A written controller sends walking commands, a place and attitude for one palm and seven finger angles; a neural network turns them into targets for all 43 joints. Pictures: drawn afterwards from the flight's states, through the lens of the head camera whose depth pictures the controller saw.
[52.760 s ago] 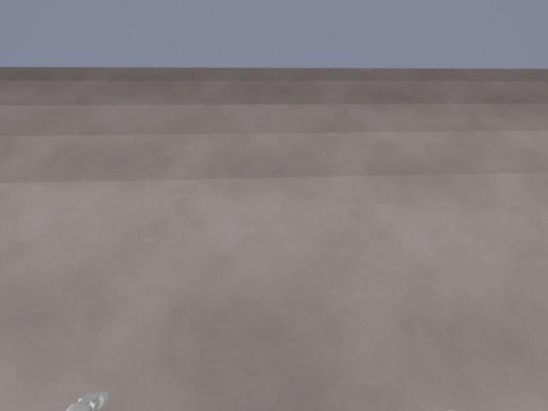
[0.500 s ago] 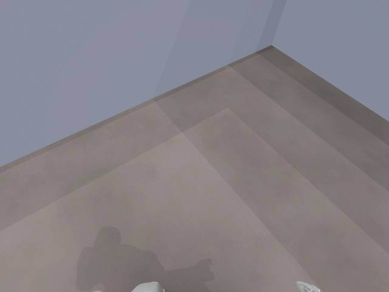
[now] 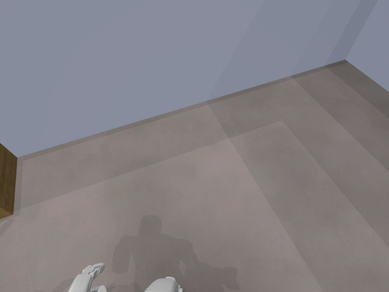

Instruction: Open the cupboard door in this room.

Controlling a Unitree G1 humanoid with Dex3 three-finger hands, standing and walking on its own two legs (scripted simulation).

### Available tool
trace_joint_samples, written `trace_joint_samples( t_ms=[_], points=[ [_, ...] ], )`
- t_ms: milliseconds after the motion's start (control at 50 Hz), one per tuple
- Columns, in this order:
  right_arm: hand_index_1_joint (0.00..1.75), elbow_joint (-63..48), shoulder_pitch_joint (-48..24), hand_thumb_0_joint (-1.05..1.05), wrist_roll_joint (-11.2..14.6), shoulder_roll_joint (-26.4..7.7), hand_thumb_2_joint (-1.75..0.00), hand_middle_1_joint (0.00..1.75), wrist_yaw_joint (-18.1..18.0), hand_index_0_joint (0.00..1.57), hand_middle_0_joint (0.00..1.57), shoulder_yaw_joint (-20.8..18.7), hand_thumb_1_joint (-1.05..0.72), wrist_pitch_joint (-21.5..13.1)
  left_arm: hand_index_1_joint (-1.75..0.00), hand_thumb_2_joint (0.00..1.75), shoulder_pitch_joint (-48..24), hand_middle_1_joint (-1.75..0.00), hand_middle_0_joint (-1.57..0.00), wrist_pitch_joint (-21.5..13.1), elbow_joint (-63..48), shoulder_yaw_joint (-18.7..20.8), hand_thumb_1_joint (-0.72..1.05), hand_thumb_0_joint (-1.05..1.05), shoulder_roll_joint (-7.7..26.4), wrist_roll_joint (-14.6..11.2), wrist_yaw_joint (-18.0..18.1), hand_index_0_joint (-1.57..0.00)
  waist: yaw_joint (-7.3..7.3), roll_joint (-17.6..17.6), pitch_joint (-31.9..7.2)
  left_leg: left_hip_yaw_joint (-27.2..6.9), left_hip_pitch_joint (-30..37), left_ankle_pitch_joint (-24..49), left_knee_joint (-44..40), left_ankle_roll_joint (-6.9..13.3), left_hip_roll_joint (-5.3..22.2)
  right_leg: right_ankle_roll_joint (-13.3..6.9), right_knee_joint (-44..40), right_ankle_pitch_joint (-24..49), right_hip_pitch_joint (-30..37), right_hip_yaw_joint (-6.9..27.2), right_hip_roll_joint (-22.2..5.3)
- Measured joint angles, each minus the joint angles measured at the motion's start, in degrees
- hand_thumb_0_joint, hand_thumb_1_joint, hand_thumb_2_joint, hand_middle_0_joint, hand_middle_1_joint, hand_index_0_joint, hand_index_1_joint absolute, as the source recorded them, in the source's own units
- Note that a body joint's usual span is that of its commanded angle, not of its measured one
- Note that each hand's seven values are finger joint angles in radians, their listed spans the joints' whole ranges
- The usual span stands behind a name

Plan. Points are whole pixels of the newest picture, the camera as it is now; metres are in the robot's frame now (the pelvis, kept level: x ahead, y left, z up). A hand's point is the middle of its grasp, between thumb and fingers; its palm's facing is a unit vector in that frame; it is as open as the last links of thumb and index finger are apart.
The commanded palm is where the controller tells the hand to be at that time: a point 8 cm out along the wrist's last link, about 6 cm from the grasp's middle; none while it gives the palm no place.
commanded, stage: turn to face it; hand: left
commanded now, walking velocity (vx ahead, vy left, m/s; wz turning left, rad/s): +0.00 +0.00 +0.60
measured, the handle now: out of the picture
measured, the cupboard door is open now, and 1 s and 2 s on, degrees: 45 45 45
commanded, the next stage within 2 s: take the last steps up to it in 1.68 s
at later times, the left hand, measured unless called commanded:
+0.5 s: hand out of the picture +0.01 +0.25 -0.16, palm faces +0.33 -0.91 -0.26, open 7.4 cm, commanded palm none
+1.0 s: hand out of the picture -0.04 +0.18 -0.18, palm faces +0.59 -0.78 -0.19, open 7.4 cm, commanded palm none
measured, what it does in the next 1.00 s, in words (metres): steps on the spot, turning left: left foot, then right foot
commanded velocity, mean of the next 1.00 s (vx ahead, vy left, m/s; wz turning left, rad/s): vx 0.00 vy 0.00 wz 0.60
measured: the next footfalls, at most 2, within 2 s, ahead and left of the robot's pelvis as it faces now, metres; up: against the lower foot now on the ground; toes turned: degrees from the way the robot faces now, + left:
left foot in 0.28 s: +0.04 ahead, +0.13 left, +0.00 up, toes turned +15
right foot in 0.66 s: +0.11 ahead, -0.13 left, +0.00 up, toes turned +22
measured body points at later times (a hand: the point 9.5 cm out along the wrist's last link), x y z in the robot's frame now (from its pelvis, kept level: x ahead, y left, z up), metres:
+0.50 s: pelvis +0.00 +0.01 +0.00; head +0.05 +0.05 +0.45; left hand +0.00 +0.29 -0.14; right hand +0.19 -0.20 -0.12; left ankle +0.00 +0.12 -0.73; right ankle +0.03 -0.14 -0.66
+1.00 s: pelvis +0.02 -0.01 -0.01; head +0.05 +0.04 +0.44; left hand -0.08 +0.22 -0.16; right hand +0.26 -0.17 -0.13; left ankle -0.03 +0.08 -0.73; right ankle +0.07 -0.14 -0.73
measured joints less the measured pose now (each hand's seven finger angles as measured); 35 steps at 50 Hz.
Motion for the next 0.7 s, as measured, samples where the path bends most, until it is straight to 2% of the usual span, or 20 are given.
trace_joint_samples(
  t_ms=[60, 100, 160, 220, 260, 280, 300, 320, 360, 400, 440, 540, 600, 640, 660, 700],
  points=[
    [0.30, 0.5, -0.8, 0.01, -0.1, -0.7, -0.90, 0.30, 0.5, 0.20, 0.20, -0.4, -0.91, 0.6, -0.30, 0.90, 1.4, -0.30, -0.20, 0.0, 0.4, -0.6, 0.90, 0.00, -1.4, -0.1, 0.3, -0.20, -0.31, -0.2, 0.5, 4.0, -3.1, -0.1, 11.9, -1.4, 1.5, 0.5, -2.0, 0.2, 2.4, -2.1, -1.4],
    [0.30, 0.4, -1.5, 0.01, 0.0, -0.4, -0.90, 0.30, 0.7, 0.20, 0.20, -0.2, -0.91, 0.8, -0.30, 0.90, 2.2, -0.30, -0.20, -0.1, 0.8, -0.7, 0.90, 0.00, -1.8, 0.0, 0.3, -0.20, -0.34, -1.5, 0.9, 6.2, -2.6, 0.1, 11.3, -2.1, 2.7, 0.6, -3.2, 0.5, 3.7, -3.4, -2.6],
    [0.30, -0.1, -2.7, 0.01, 0.2, 0.2, -0.90, 0.30, 1.1, 0.20, 0.20, 0.3, -0.91, 0.7, -0.30, 0.90, 3.2, -0.30, -0.20, -0.2, 1.2, -0.9, 0.90, 0.00, -1.9, 0.2, 0.0, -0.20, 0.33, -3.6, 1.6, 8.7, 0.2, 0.3, 3.2, -2.3, 3.7, 0.9, -3.3, 0.1, 4.6, -5.2, -4.3],
    [0.30, -0.8, -4.5, 0.01, 0.3, 0.5, -0.90, 0.30, 1.3, 0.20, 0.19, 0.8, -0.91, 0.2, -0.30, 0.90, 4.4, -0.30, -0.20, -0.3, 1.7, -0.9, 0.90, 0.00, -1.6, 0.4, -0.4, -0.20, 1.41, -4.9, 2.3, 10.1, 3.6, 1.3, -5.7, -1.8, 3.7, 1.5, -1.3, -1.3, 4.4, -7.0, -5.6],
    [0.30, -1.5, -5.5, 0.01, 0.3, 0.5, -0.90, 0.30, 1.4, 0.20, 0.19, 1.1, -0.91, -0.3, -0.30, 0.90, 5.5, -0.30, -0.20, -0.2, 2.2, -0.6, 0.90, 0.00, -1.0, 0.2, -0.6, -0.21, 1.83, -5.5, 2.3, 10.8, 6.6, 5.3, -12.5, -1.1, 3.3, 2.2, 1.7, -3.1, 3.6, -8.2, -6.5],
    [0.30, -2.2, -5.7, 0.01, 0.2, 0.3, -0.90, 0.30, 1.5, 0.20, 0.19, 1.2, -0.91, -0.7, -0.30, 0.90, 6.3, -0.30, -0.20, 0.1, 2.3, -0.4, 0.90, 0.00, -0.7, 0.0, -0.7, -0.21, 1.93, -5.3, 1.8, 10.7, 8.3, 9.8, -16.3, -0.2, 3.4, 2.7, 4.4, -4.4, 2.5, -8.8, -6.8],
    [0.30, -2.7, -6.0, 0.01, 0.1, 0.5, -0.90, 0.30, 1.3, 0.20, 0.19, 1.1, -0.91, -1.4, -0.30, 0.90, 6.5, -0.30, -0.20, 0.5, 2.6, -0.2, 0.90, 0.00, -0.1, -0.2, -0.8, -0.21, 1.72, -5.8, 1.6, 10.3, 7.5, 11.3, -15.8, 1.0, 2.9, 3.6, 9.2, -6.8, 0.5, -8.1, -7.2],
    [0.30, -2.9, -6.3, 0.01, 0.0, 0.8, -0.90, 0.30, 1.1, 0.20, 0.20, 1.2, -0.91, -1.9, -0.30, 0.90, 6.1, -0.30, -0.20, 1.3, 3.1, 0.1, 0.90, 0.00, 0.6, -0.2, -0.7, -0.21, 1.87, -6.5, 1.8, 9.9, 6.5, 10.4, -13.9, 2.2, 2.3, 4.2, 15.1, -10.4, -1.9, -5.8, -6.8],
    [0.30, -3.4, -6.3, 0.01, -0.2, 1.3, -0.90, 0.30, 0.7, 0.20, 0.20, 1.7, -0.91, -2.4, -0.30, 0.90, 5.5, -0.30, -0.20, 2.7, 3.6, 0.7, 0.90, 0.00, 1.8, -0.2, -0.4, -0.20, 2.43, -6.9, 1.7, 9.1, 6.0, 8.6, -12.9, 3.5, 2.1, 4.6, 24.7, -13.2, -6.2, -2.3, -5.1],
    [0.30, -3.6, -5.7, 0.01, -0.4, 1.6, -0.90, 0.30, 0.1, 0.20, 0.20, 1.9, -0.91, -2.5, -0.30, 0.90, 4.6, -0.30, -0.20, 3.2, 3.9, 1.2, 0.90, 0.01, 2.3, 0.0, -0.4, -0.20, 2.48, -6.3, 1.2, 7.6, 6.3, 9.0, -14.3, 3.5, 2.0, 4.9, 29.5, -11.4, -9.1, -0.6, -3.8],
    [0.30, -3.4, -5.1, 0.01, -0.4, 1.7, -0.90, 0.30, -0.4, 0.21, 0.20, 2.2, -0.91, -2.4, -0.30, 0.90, 3.6, -0.30, -0.20, 3.2, 3.6, 1.4, 0.91, 0.01, 2.6, 0.0, -0.7, -0.20, 2.52, -5.5, 1.0, 6.2, 7.0, 10.7, -16.6, 3.1, 1.8, 5.1, 30.5, -8.6, -10.9, 0.9, -3.2],
    [0.30, -2.3, -3.4, 0.01, -0.5, 1.8, -0.90, 0.30, -0.4, 0.21, 0.20, 2.3, -0.90, -2.0, -0.30, 0.90, 1.7, -0.30, -0.20, 2.6, 1.8, 1.5, 0.91, 0.01, 2.6, -0.1, -0.9, -0.20, 2.07, -3.3, 0.3, 2.5, 7.9, 13.3, -20.2, 2.7, 1.5, 5.1, 22.6, -7.0, -10.3, 2.7, -2.0],
    [0.30, -1.8, -2.4, 0.01, -0.6, 1.8, -0.90, 0.30, -0.1, 0.21, 0.20, 2.0, -0.90, -1.4, -0.30, 0.90, 0.8, -0.30, -0.20, 2.2, 0.9, 1.2, 0.91, 0.01, 2.3, -0.2, -0.8, -0.20, 1.33, -2.1, -0.1, 0.2, 7.4, 13.7, -20.1, 1.8, 1.3, 4.7, 14.8, -6.5, -7.4, 2.8, -0.8],
    [0.30, -1.6, -1.8, 0.01, -0.5, 1.7, -0.90, 0.30, 0.0, 0.21, 0.20, 1.6, -0.90, -0.9, -0.30, 0.90, 0.6, -0.30, -0.20, 1.7, 0.3, 1.0, 0.91, 0.00, 2.0, -0.3, -0.8, -0.20, 0.99, -1.3, -0.4, -1.4, 6.5, 13.3, -18.9, 1.0, 1.0, 4.4, 7.3, -3.5, -4.1, 2.4, 0.1],
    [0.30, -1.6, -1.3, 0.01, -0.3, 1.7, -0.90, 0.30, 0.0, 0.21, 0.20, 1.4, -0.90, -0.6, -0.30, 0.90, 0.9, -0.30, -0.20, 1.2, -0.3, 0.8, 0.91, 0.00, 2.1, -0.2, -0.8, -0.20, 0.99, -1.6, -0.9, -1.9, 5.5, 12.7, -17.6, 0.5, 0.3, 3.9, 1.9, -2.4, -1.8, 2.5, 0.0],
    [0.30, -1.1, -1.4, 0.01, 0.0, 1.1, -0.90, 0.30, 0.2, 0.21, 0.20, 0.8, -0.90, 0.0, -0.30, 0.90, 1.0, -0.30, -0.20, 0.3, -0.5, 0.6, 0.91, 0.00, 1.3, 0.2, -0.4, -0.20, 1.18, -1.1, -0.7, -1.3, 2.5, 4.7, -9.8, 0.3, -0.1, 1.6, 1.0, 1.2, -1.6, 1.6, -0.2]
  ],
)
